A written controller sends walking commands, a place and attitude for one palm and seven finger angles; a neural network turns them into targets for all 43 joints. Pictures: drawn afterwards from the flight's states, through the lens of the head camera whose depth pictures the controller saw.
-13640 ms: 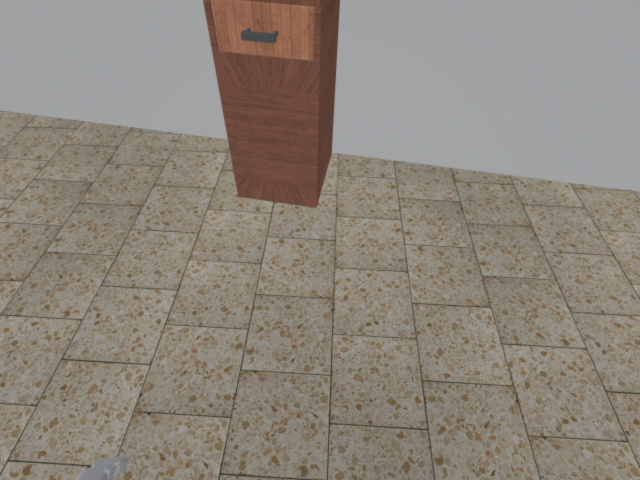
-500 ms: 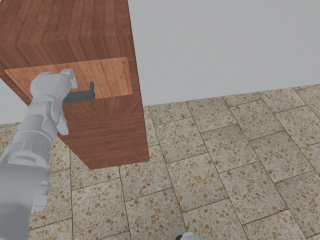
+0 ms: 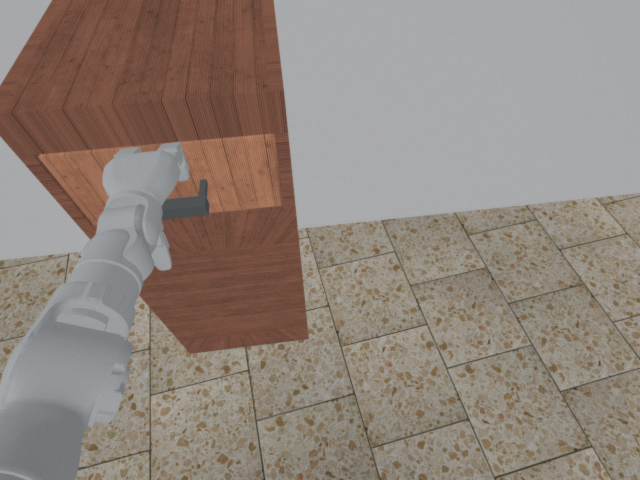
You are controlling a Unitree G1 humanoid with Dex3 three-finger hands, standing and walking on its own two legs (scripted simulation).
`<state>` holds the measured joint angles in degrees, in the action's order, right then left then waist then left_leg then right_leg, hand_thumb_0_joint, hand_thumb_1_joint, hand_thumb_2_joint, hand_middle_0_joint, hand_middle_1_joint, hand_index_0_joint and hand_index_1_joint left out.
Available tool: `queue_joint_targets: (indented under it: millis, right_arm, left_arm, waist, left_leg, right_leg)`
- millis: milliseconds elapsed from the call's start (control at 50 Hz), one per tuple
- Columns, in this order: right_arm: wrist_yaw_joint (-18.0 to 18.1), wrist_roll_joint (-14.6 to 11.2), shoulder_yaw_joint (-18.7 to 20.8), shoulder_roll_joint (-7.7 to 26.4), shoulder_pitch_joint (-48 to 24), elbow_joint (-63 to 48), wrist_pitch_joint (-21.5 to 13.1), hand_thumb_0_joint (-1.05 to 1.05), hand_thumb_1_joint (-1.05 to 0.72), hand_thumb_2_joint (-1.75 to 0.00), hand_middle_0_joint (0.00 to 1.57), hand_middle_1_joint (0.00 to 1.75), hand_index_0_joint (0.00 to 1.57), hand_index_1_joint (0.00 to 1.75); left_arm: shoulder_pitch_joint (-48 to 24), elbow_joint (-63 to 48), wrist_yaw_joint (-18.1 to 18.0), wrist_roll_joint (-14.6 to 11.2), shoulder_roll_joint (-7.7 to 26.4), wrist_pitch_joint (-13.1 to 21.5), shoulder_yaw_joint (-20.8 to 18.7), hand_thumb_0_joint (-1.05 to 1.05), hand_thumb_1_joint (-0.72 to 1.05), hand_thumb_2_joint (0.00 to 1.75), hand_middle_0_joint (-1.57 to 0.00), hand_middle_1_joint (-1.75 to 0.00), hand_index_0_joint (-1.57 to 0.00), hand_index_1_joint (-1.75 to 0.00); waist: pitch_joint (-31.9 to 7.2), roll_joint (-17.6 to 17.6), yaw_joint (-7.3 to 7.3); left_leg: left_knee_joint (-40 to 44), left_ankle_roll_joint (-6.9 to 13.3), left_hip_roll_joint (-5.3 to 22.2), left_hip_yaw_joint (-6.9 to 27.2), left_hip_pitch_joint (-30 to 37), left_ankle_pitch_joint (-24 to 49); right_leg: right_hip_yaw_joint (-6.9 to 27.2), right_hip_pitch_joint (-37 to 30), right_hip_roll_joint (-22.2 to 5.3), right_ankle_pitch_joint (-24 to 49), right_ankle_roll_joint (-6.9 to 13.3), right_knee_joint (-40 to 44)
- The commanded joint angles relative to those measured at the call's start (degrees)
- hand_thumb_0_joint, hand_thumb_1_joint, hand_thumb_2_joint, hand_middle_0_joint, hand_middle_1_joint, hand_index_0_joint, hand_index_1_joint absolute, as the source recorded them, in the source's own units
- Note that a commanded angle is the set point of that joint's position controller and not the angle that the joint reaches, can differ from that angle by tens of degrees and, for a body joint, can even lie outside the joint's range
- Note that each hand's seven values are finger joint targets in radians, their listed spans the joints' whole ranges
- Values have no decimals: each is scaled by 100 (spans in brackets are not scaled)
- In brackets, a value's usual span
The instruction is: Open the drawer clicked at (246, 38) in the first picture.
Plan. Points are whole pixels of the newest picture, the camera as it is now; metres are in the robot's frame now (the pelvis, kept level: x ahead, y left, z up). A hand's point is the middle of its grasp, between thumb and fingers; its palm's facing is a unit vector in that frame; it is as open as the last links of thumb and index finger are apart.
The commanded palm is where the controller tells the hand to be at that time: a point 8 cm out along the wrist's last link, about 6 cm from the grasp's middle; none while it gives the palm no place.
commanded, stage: move the hooked fingers above the handle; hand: left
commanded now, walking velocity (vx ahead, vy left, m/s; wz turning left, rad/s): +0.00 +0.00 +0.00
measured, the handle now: (172, 198) +0.53 +0.22 +0.01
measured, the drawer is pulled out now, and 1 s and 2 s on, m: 0.00 0.00 0.00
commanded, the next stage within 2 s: lower the fingers behind the handle in 0.22 s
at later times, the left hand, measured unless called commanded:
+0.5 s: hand (167, 223) +0.45 +0.20 +0.04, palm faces -0.17 -0.08 -0.98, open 13.9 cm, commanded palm +0.44 +0.22 +0.10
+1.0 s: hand (169, 223) +0.47 +0.20 +0.02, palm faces -0.10 -0.07 -0.99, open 14.0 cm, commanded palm +0.45 +0.22 +0.06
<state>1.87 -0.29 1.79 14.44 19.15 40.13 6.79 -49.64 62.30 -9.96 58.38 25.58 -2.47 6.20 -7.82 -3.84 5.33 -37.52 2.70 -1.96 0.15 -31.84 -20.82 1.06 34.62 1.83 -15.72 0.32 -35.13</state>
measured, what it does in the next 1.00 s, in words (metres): stands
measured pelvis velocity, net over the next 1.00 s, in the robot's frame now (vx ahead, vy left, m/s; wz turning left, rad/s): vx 0.00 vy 0.00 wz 0.01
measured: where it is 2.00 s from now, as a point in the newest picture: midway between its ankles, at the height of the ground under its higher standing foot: outside the picture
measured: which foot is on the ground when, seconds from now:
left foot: down 0.00-1.00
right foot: down 0.00-1.00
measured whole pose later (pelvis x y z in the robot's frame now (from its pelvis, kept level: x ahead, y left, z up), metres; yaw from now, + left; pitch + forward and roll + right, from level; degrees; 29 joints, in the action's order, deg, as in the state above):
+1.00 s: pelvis +0.00 +0.00 -0.01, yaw +1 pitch +18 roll -1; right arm 3.2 1.2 2.9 14.6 20.1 41.9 5.2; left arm -46.2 58.5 -12.5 60.3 26.9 7.3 3.9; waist -8.1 -2.7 5.4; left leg -43.1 2.2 -1.8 1.3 -37.6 -23.0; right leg -0.3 39.9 2.0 -17.8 0.8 -40.0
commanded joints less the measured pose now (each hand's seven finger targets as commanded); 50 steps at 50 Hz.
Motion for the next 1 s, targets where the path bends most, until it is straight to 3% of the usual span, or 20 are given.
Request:
queue_joint_targets:
  millis: [0, 40, 140, 220, 300, 340, 360, 420, 440, 480, 500, 540, 620, 660, 720, 740, 820, 880, 940, 980]
  right_arm:
    - [157, 55, 344, 858, 463, -600, -159, 0, -90, -90, 20, 30, 20, 30]
    - [171, 118, 345, 837, 404, -600, -184, 0, -90, -90, 20, 30, 20, 30]
    - [78, 225, 335, 760, 189, -439, -224, 0, -90, -90, 20, 30, 20, 30]
    - [-25, 140, 390, 848, 281, -236, -177, 0, -90, -90, 20, 30, 20, 30]
    - [-5, -31, 433, 965, 330, -268, -99, 0, -90, -90, 20, 30, 20, 30]
    - [92, -25, 414, 987, 300, -298, -92, 0, -90, -90, 20, 30, 20, 30]
    - [147, -6, 393, 1003, 292, -257, -107, 0, -90, -90, 20, 30, 20, 30]
    - [280, 55, 345, 945, 271, -367, -93, 0, -90, -90, 20, 30, 20, 30]
    - [294, 92, 351, 915, 286, -429, -98, 0, -90, -90, 20, 30, 20, 30]
    - [262, 129, 344, 749, 306, -497, -144, 0, -90, -90, 20, 30, 20, 30]
    - [220, 164, 346, 732, 298, -471, -165, 0, -90, -90, 20, 30, 20, 30]
    - [135, 235, 320, 759, 180, -462, -181, 0, -90, -90, 20, 30, 20, 30]
    - [-15, 228, 352, 801, 99, -442, -244, 0, -90, -90, 20, 30, 20, 30]
    - [-49, 194, 384, 869, 227, -349, -210, 0, -90, -90, 20, 30, 20, 30]
    - [2, 70, 449, 919, 444, -267, -179, 0, -90, -90, 20, 30, 20, 30]
    - [43, 60, 467, 932, 523, -245, -189, 0, -90, -90, 20, 30, 20, 30]
    - [274, 99, 430, 944, 586, -177, -303, 0, -90, -90, 20, 30, 20, 30]
    - [278, 122, 390, 890, 653, -77, -286, 0, -90, -90, 20, 30, 20, 30]
    - [175, 168, 376, 900, 686, -172, -228, 0, -90, -90, 20, 30, 20, 30]
    - [94, 194, 369, 836, 687, -269, -252, 0, -90, -90, 20, 30, 20, 30]
  left_arm:
    - [-1943, -1821, -209, 103, 1397, 879, -611, 0, -50, 30, -30, -120, -30, -120]
    - [-2273, -2391, -615, 224, 2048, 1127, -1180, 0, -50, 30, -30, -120, -30, -120]
    - [-2465, -2568, -1706, 491, 2393, 711, -1620, 0, -50, 30, -30, -120, -30, -120]
    - [-2171, -1486, -1567, 293, 1548, -243, -840, 0, -50, 30, -30, -120, -30, -120]
    - [-2139, -1297, -489, -172, 405, -615, 309, 0, -50, 30, -30, -120, -30, -120]
    - [-2190, -1375, 38, -270, 53, -342, 653, 0, -50, 30, -30, -120, -30, -120]
    - [-2200, -1408, 225, -265, 184, -99, 571, 0, -50, 30, -30, -120, -30, -120]
    - [-1990, -1874, 341, -58, 1261, 762, -314, 0, -50, 30, -30, -120, -30, -120]
    - [-2154, -2310, 213, 15, 1600, 1060, -595, 0, -50, 30, -30, -120, -30, -120]
    - [-2002, -2429, -262, 221, 1703, 1400, -865, 0, -50, 30, -30, -120, -30, -120]
    - [-1820, -2425, -559, 276, 1946, 1448, -1210, 0, -50, 30, -30, -120, -30, -120]
    - [-1583, -2219, -1153, 360, 2400, 1247, -1754, 0, -50, 30, -30, -120, -30, -120]
    - [-1594, -1652, -1935, 539, 1901, 291, -1276, 0, -50, 30, -30, -120, -30, -120]
    - [-1929, -1303, -1896, 532, 1765, -196, -1001, 0, -50, 30, -30, -120, -30, -120]
    - [-2373, -1109, -1334, 251, 1248, -520, -418, 0, -50, 30, -30, -120, -30, -120]
    - [-2629, -1263, -1081, 80, 994, -431, -203, 0, -50, 30, -30, -120, -30, -120]
    - [-2633, -1607, -285, -71, 965, 393, -48, 0, -50, 30, -30, -120, -30, -120]
    - [-1878, -1166, -161, 184, 856, 877, -75, 0, -50, 30, -30, -120, -30, -120]
    - [-1332, -1126, -471, 248, 1517, 1182, -835, 0, -50, 30, -30, -120, -30, -120]
    - [-1362, -1172, -840, 274, 1493, 1189, -937, 0, -50, 30, -30, -120, -30, -120]
  waist:
    - [-1907, 256, -134]
    - [-2172, -27, -283]
    - [-2701, -319, -319]
    - [-2647, -29, -71]
    - [-2304, 649, 218]
    - [-1876, 866, 407]
    - [-1542, 862, 424]
    - [-1631, 464, 86]
    - [-1896, 126, -61]
    - [-1987, -402, -263]
    - [-2064, -443, -397]
    - [-2090, -111, -505]
    - [-2372, -67, -301]
    - [-2700, 57, -105]
    - [-2900, 312, 208]
    - [-2958, 501, 373]
    - [-2451, 425, 434]
    - [-1566, 114, 271]
    - [-1701, -33, -136]
    - [-1882, -35, -177]
  left_leg:
    - [252, -28, 52, 84, 950, 2417]
    - [184, -74, 42, 91, 903, 2601]
    - [-70, -211, -10, 75, 823, 3155]
    - [7, -214, 46, -22, 1053, 3082]
    - [198, -71, 75, 11, 1343, 2835]
    - [238, 8, 58, 71, 1343, 2528]
    - [255, 37, 37, 102, 1254, 2343]
    - [207, 40, -58, 99, 977, 2132]
    - [165, 12, -60, 99, 1021, 2295]
    - [49, -101, -45, 123, 974, 2700]
    - [-36, -150, -32, 125, 825, 2878]
    - [-172, -148, -66, 73, 284, 2801]
    - [-260, -170, -83, -118, 35, 2487]
    - [-251, -150, -45, -154, 186, 2433]
    - [-176, -80, -8, -118, 692, 2458]
    - [-176, -42, 13, -48, 891, 2537]
    - [-139, 53, -1, 83, 1031, 2207]
    - [-189, -36, 47, 192, 781, 2173]
    - [-284, -96, 17, 143, 342, 2324]
    - [-382, -109, 17, 92, 116, 2404]
  right_leg:
    - [-134, -1197, 52, 1573, 207, 129]
    - [-120, -1254, 56, 1648, 244, -27]
    - [-198, -1264, 70, 1957, 254, -358]
    - [-273, -1256, 80, 2014, 160, -133]
    - [-224, -1382, 53, 2073, 61, 264]
    - [-227, -1219, 34, 1892, 53, 404]
    - [-226, -1095, 19, 1780, 55, 425]
    - [-99, -1294, -35, 1739, 145, 251]
    - [-59, -1333, -35, 1783, 191, 147]
    - [-105, -1077, 5, 1740, 268, -101]
    - [-129, -1035, 23, 1789, 291, -249]
    - [-128, -1135, 39, 1936, 286, -445]
    - [-184, -1055, 44, 1929, 233, -519]
    - [-170, -1165, 45, 1984, 166, -440]
    - [-126, -1315, 57, 2112, 79, -148]
    - [-107, -1334, 56, 2197, 52, -59]
    - [-85, -1031, 21, 1821, 42, 55]
    - [-187, -257, 60, 1298, 166, -31]
    - [-175, -360, 80, 1377, 268, -304]
    - [-205, -355, 91, 1496, 271, -507]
